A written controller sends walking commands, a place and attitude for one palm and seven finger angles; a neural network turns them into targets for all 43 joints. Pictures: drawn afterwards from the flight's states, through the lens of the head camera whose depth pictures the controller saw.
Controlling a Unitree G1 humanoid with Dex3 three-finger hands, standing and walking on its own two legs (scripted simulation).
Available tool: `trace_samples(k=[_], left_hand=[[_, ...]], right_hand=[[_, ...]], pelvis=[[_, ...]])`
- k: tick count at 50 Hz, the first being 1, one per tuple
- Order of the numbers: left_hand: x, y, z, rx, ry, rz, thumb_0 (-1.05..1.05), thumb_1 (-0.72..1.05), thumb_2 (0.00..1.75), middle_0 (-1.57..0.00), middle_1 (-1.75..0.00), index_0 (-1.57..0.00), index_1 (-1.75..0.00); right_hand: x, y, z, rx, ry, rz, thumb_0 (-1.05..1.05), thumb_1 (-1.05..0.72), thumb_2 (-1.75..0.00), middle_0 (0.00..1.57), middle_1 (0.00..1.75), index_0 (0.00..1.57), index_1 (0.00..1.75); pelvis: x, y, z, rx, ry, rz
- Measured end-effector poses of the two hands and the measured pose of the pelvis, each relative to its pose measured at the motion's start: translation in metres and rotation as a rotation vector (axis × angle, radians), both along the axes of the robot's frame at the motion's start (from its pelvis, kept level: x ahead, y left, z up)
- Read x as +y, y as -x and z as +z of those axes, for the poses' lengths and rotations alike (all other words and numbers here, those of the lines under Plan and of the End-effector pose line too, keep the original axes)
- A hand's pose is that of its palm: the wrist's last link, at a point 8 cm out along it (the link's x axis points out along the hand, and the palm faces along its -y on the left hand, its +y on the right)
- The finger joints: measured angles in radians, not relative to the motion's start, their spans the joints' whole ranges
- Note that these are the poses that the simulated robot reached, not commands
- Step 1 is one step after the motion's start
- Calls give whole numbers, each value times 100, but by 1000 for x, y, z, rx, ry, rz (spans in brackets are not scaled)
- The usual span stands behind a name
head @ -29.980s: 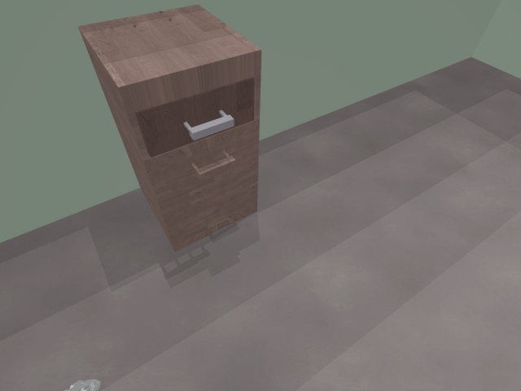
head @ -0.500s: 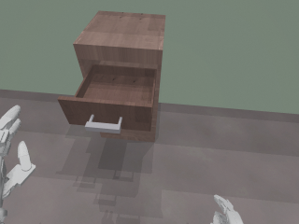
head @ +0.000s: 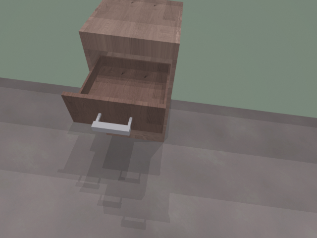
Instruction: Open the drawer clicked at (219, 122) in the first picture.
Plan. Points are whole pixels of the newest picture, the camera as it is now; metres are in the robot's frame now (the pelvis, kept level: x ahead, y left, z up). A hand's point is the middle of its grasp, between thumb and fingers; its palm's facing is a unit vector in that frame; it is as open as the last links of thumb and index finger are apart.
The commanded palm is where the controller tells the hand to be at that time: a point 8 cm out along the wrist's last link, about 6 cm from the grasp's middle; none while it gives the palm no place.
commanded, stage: let the arm hang, fingers relaxed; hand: left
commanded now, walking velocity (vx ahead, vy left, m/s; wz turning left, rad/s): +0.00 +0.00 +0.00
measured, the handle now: (113, 123) +0.52 +0.20 -0.13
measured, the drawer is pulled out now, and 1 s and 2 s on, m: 0.30 0.30 0.30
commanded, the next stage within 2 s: look to check the result in 0.72 s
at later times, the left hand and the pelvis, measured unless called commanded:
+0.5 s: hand out of the picture -0.03 +0.16 -0.17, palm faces +0.01 -0.99 -0.16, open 7.4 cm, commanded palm none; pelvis -0.01 +0.01 +0.00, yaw -1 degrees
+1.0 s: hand out of the picture -0.02 +0.15 -0.17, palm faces +0.02 -0.98 -0.17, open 7.4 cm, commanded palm none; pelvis +0.00 -0.01 +0.00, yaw -1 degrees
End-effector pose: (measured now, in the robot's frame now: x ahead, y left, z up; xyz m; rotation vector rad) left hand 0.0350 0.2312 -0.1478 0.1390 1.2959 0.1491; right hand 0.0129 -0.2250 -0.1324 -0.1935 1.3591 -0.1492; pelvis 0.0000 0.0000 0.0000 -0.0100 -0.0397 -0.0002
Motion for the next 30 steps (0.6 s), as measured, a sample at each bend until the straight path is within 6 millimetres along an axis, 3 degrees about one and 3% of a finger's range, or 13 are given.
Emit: trace_samples(k=[6, 12, 20, 30], left_hand=[[15, 51, 6, 159, -35, 10, -1, 96, 90, -20, -30, -20, -30], [14, 76, 11, 227, -41, 17, 0, 92, 90, -20, -30, -20, -30], [-4, 73, 6, 197, -3, 17, 0, 91, 90, -20, -30, -20, -30], [-26, 58, 1, 149, 43, 9, 0, 91, 90, -20, -30, -20, -30]], right_hand=[[14, 36, -7, 95, -37, -46, 1, -91, -90, 20, 30, 20, 30], [28, 53, -13, 119, -70, -72, 1, -91, -90, 20, 30, 20, 30], [39, 58, -17, 111, -96, -82, 1, -91, -90, 20, 30, 20, 30], [36, 60, -16, 104, -92, -99, 1, -91, -90, 20, 30, 20, 30]], pelvis=[[5, 0, 2, -2, -1, -6], [9, 2, 3, -10, -5, -15], [10, 6, 2, -13, -12, -17], [5, 6, 2, -3, -13, -18]])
